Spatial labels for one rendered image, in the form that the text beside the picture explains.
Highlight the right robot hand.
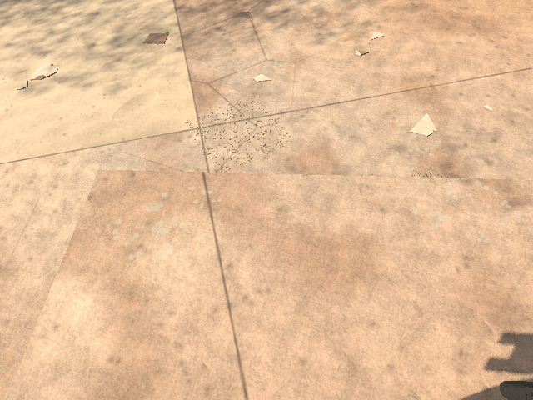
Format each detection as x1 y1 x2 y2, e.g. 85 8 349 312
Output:
500 381 533 400

